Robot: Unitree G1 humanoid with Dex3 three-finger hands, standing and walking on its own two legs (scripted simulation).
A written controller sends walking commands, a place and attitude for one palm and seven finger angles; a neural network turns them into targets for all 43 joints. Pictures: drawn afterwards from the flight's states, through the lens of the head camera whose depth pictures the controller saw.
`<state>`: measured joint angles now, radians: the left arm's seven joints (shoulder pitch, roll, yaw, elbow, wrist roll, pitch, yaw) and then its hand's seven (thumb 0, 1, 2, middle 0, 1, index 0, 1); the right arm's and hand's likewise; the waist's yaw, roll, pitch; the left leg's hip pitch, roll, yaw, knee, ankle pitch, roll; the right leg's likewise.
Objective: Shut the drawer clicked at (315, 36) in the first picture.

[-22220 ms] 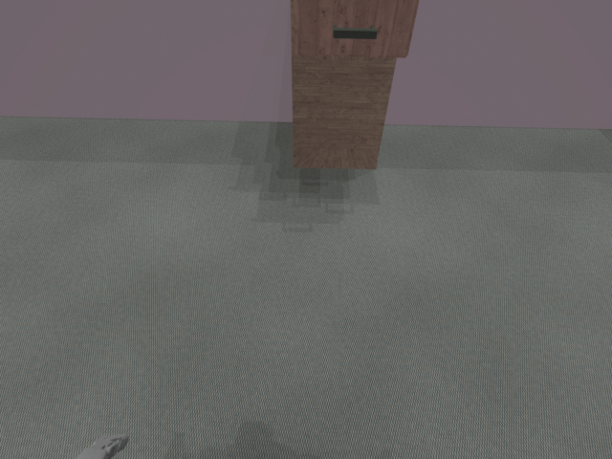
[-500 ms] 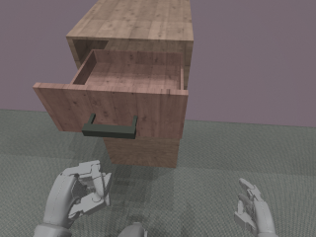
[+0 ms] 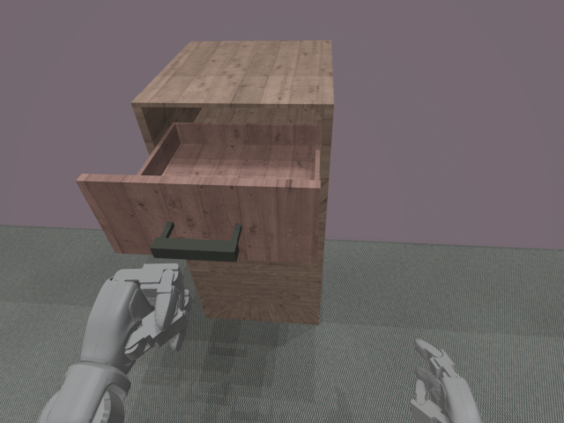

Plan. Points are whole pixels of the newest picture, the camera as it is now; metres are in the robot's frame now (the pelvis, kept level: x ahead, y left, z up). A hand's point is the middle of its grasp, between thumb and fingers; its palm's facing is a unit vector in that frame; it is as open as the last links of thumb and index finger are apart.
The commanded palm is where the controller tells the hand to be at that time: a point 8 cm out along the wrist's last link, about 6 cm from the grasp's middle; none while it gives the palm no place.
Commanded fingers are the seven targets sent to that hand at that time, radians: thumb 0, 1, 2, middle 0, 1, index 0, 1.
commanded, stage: raise the hand and make a fist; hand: left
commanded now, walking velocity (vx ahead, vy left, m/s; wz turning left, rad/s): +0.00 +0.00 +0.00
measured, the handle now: (199, 239) +0.39 +0.18 +0.07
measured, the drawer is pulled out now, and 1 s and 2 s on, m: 0.28 0.28 0.28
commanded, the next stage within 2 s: bring the fist close to the handle in 0.22 s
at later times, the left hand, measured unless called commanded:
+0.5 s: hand (195, 320) +0.20 +0.12 +0.14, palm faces -0.04 -1.00 -0.07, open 3.3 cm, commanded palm +0.17 +0.17 +0.15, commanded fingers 0.00 0.90 0.90 -1.40 -1.60 -1.40 -1.60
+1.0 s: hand (202, 308) +0.24 +0.13 +0.10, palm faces -0.03 -1.00 -0.07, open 3.3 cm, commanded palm +0.22 +0.18 +0.10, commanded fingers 0.00 0.90 0.90 -1.40 -1.60 -1.40 -1.60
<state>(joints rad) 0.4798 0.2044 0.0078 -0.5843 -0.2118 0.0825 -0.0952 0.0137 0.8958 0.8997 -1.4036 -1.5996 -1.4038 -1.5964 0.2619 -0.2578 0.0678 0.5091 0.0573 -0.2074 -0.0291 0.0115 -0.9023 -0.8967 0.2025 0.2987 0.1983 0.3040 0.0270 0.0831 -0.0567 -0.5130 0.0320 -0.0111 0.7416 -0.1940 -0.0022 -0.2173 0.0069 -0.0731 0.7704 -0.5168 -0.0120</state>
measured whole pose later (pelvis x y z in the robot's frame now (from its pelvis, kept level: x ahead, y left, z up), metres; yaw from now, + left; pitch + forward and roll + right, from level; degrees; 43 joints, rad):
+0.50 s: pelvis +0.03 -0.02 +0.00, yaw +0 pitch +0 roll +1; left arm 0.59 0.20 0.05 -0.51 -0.24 -0.01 -0.18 0.01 0.90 0.90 -1.40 -1.60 -1.40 -1.60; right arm 0.24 -0.24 0.03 0.54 0.06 -0.28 -0.03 0.01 -0.90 -0.90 0.20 0.30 0.20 0.30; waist 0.04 0.07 -0.08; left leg -0.51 0.03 -0.01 0.73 -0.23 -0.03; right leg -0.21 0.00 -0.07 0.76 -0.55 -0.03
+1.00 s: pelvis +0.03 -0.02 -0.01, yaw -1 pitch +4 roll +1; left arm 0.50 0.19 0.09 -0.28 -0.24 -0.21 -0.17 0.02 0.90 0.90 -1.40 -1.60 -1.40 -1.60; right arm 0.26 -0.25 0.00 0.56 0.05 -0.21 -0.03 0.01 -0.90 -0.90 0.20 0.30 0.20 0.30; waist -0.01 0.04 -0.08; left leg -0.60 0.03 0.01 0.79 -0.26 -0.03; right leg -0.31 0.00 -0.05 0.83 -0.58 -0.03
